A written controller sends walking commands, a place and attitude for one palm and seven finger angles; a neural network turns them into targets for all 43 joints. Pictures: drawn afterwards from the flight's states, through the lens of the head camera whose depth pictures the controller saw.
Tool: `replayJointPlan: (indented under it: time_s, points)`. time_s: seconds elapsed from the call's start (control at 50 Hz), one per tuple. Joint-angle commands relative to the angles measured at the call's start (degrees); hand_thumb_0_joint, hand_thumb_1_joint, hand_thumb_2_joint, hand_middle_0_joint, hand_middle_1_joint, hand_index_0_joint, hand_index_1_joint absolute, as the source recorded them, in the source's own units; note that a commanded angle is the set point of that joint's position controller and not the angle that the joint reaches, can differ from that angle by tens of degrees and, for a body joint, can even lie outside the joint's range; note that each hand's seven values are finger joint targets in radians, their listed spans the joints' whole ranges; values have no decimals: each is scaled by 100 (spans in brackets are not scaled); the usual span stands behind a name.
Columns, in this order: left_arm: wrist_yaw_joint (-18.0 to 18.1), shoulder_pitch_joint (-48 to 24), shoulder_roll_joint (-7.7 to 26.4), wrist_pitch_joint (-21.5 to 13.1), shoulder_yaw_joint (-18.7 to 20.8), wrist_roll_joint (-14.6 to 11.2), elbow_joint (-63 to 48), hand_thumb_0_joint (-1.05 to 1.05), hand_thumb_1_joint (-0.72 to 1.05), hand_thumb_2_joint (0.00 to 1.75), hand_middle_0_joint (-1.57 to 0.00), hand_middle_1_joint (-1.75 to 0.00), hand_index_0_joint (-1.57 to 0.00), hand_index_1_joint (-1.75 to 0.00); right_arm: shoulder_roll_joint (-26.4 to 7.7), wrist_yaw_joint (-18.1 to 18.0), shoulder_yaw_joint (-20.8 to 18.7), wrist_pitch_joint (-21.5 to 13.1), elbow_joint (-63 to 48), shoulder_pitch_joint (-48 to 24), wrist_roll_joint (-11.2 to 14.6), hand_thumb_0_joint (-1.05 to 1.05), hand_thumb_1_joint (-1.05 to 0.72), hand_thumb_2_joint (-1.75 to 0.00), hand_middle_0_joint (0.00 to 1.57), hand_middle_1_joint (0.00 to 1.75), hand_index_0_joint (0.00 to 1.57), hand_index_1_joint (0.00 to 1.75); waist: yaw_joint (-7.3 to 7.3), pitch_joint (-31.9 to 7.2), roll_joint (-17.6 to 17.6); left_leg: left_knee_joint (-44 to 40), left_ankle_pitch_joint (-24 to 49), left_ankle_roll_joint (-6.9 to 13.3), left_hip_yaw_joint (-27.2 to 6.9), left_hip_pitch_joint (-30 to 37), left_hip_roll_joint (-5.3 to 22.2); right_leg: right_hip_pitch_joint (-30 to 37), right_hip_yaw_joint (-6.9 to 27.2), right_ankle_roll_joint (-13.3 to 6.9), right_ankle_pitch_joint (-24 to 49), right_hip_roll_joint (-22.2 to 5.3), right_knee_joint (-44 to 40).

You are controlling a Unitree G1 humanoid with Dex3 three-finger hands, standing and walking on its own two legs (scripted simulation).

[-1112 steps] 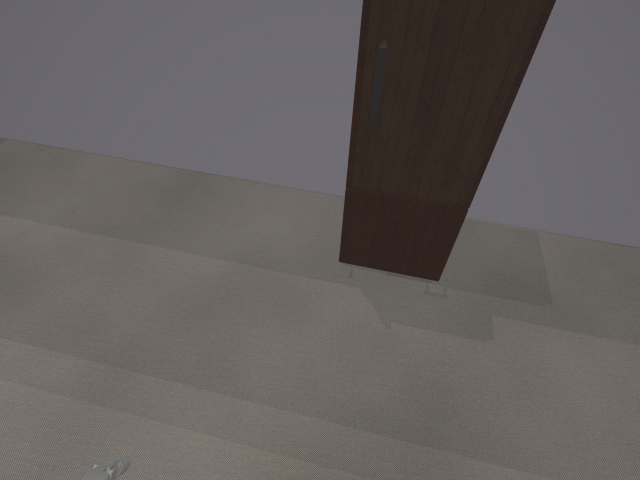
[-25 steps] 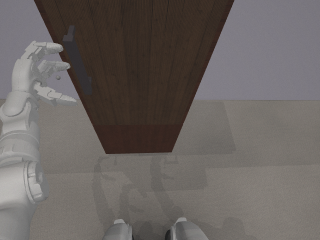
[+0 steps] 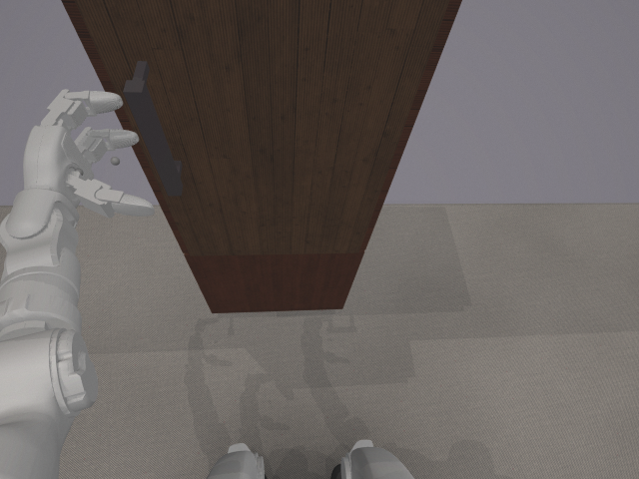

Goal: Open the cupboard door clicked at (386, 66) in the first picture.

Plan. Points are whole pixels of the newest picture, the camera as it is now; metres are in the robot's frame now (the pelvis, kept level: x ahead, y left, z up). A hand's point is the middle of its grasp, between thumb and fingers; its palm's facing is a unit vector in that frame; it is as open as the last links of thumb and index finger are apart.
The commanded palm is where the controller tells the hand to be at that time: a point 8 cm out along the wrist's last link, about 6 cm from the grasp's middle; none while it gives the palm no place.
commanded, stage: slide the fingers in behind the handle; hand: left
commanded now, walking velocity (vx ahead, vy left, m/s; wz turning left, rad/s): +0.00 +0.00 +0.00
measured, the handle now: (160, 136) +0.53 +0.18 +0.08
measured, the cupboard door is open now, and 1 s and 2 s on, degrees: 0 0 0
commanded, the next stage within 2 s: move the hooked fingers beside the handle in 1.28 s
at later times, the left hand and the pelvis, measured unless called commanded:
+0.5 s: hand (123, 165) +0.47 +0.21 +0.09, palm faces +0.04 -1.00 +0.01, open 14.6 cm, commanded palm +0.45 +0.22 +0.08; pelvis +0.00 +0.01 +0.00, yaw +2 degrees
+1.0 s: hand (135, 169) +0.47 +0.20 +0.09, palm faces +0.09 -1.00 -0.01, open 15.2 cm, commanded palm +0.45 +0.19 +0.08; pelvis -0.01 +0.00 -0.01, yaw +4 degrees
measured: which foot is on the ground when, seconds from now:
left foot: down 0.00-1.00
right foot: down 0.00-1.00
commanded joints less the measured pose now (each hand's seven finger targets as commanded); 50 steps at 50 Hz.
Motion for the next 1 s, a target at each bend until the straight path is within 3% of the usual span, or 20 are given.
replayJointPlan:
  time_s: [0.0,0.04,0.06,0.12,0.14,0.18,0.22,0.26,0.34,0.38,0.4,0.48,0.58,0.64,0.7,0.76,0.78,0.82,0.92,0.98]
  points:
    - [-30,-2457,914,-396,-171,-49,-1300,0,-50,30,-30,-120,-30,-120,-974,-37,-415,-126,-348,706,-21,0,-90,-90,20,30,20,30,-133,-2305,708,-563,2186,25,-428,2191,-168,520,185,-64,1724,232,-499]
    - [15,-2505,834,-409,-214,-51,-1318,0,-50,30,-30,-120,-30,-120,-977,-39,-411,-133,-346,697,-35,0,-90,-90,20,30,20,30,-153,-2255,733,-555,2247,29,-452,2241,-168,445,164,-87,1719,242,-472]
    - [46,-2569,950,-407,-163,-18,-1292,0,-50,30,-30,-120,-30,-120,-993,-38,-412,-134,-308,695,-31,0,-90,-90,20,30,20,30,-144,-2282,698,-569,2204,16,-478,2236,-155,438,169,-76,1681,236,-472]
    - [113,-2627,715,-395,-350,39,-1188,0,-50,30,-30,-120,-30,-120,-965,-23,-405,-157,-289,661,-32,0,-90,-90,20,30,20,30,-175,-2104,742,-585,2109,2,-505,2202,-165,332,147,-90,1578,222,-475]
    - [127,-2687,624,-412,-410,34,-1234,0,-50,30,-30,-120,-30,-120,-965,-19,-404,-163,-294,669,-41,0,-90,-90,20,30,20,30,-222,-2145,716,-545,2187,19,-505,2274,-166,273,141,-93,1619,233,-452]
    - [154,-2644,763,-408,-299,52,-1171,0,-50,30,-30,-120,-30,-120,-977,-20,-412,-167,-272,666,-42,0,-90,-90,20,30,20,30,-173,-2306,666,-537,2178,5,-509,2246,-172,372,167,-80,1646,222,-445]
    - [156,-2736,531,-393,-484,51,-1103,0,-50,30,-30,-120,-30,-120,-952,-11,-397,-184,-261,655,-43,0,-90,-90,20,30,20,30,-235,-2190,561,-544,2089,11,-518,2172,-177,331,153,-74,1599,215,-453]
    - [145,-2695,482,-431,-485,35,-1189,0,-50,30,-30,-120,-30,-120,-951,6,-408,-191,-262,649,-56,0,-90,-90,20,30,20,30,-176,-2341,779,-515,2346,-24,-550,2389,-165,267,123,-97,1674,217,-397]
    - [181,-2908,-23,-455,-895,11,-1344,0,-50,30,-30,-120,-30,-120,-910,25,-417,-224,-252,635,-59,0,-90,-90,20,30,20,30,-286,-2331,799,-498,2421,-39,-632,2572,-142,35,71,-105,1571,225,-384]
    - [256,-2917,-63,-445,-931,54,-1280,0,-50,30,-30,-120,-30,-120,-926,48,-433,-223,-188,638,-74,0,-90,-90,20,30,20,30,-268,-2321,885,-520,2363,-84,-694,2654,-123,-119,43,-104,1414,219,-384]
    - [300,-3037,-175,-452,-1037,65,-1367,0,-50,30,-30,-120,-30,-120,-920,54,-447,-229,-171,645,-74,0,-90,-90,20,30,20,30,-336,-2333,781,-520,2361,-80,-721,2680,-113,-148,37,-97,1410,222,-391]
    - [424,-3024,-480,-494,-1247,92,-1526,0,-50,30,-30,-120,-30,-120,-886,104,-464,-251,-132,643,-95,0,-90,-90,20,30,20,30,-313,-2480,860,-514,2632,-111,-771,2889,-114,-148,8,-102,1477,226,-378]
    - [574,-3264,-891,-503,-1610,168,-1388,0,-50,30,-30,-120,-30,-120,-862,139,-465,-276,-33,599,-103,0,-90,-90,20,30,20,30,-423,-2122,846,-569,2163,-119,-823,2791,-132,-389,-26,-117,1178,219,-412]
    - [665,-3428,-769,-520,-1537,219,-1277,0,-50,30,-30,-120,-30,-120,-909,113,-468,-319,6,647,-116,0,-90,-90,20,30,20,30,-464,-2046,640,-600,1801,-88,-854,2607,-156,-378,-24,-139,1040,202,-410]
    - [703,-3581,-1273,-541,-1936,279,-1280,0,-50,30,-30,-120,-30,-120,-846,146,-471,-386,51,614,-125,0,-90,-90,20,30,20,30,-514,-2129,898,-586,1762,-120,-901,2799,-165,-591,-35,-145,977,183,-373]
    - [742,-3773,-1296,-535,-1986,276,-1236,0,-50,30,-30,-120,-30,-120,-873,150,-482,-415,118,653,-145,0,-90,-90,20,30,20,30,-607,-2169,735,-547,1732,-96,-899,2740,-176,-578,-29,-126,1021,182,-382]
    - [750,-3694,-1253,-525,-1931,272,-1195,0,-50,30,-30,-120,-30,-120,-883,156,-484,-425,117,666,-147,0,-90,-90,20,30,20,30,-554,-2243,688,-536,1698,-92,-898,2702,-192,-525,-19,-137,1015,182,-377]
    - [749,-3776,-1362,-510,-2010,260,-1155,0,-50,30,-30,-120,-30,-120,-872,160,-478,-451,134,640,-148,0,-90,-90,20,30,20,30,-596,-2186,638,-536,1546,-77,-867,2609,-217,-496,-13,-136,982,174,-404]
    - [720,-3715,-1544,-545,-2181,247,-1295,0,-50,30,-30,-120,-30,-120,-841,185,-481,-488,135,584,-140,0,-90,-90,20,30,20,30,-548,-2339,929,-491,1769,-93,-850,2801,-230,-516,-18,-161,1076,176,-377]
    - [748,-3790,-1378,-569,-2066,230,-1364,0,-50,30,-30,-120,-30,-120,-870,182,-496,-493,158,603,-138,0,-90,-90,20,30,20,30,-551,-2337,839,-497,1765,-85,-869,2784,-226,-486,-19,-154,1083,180,-389]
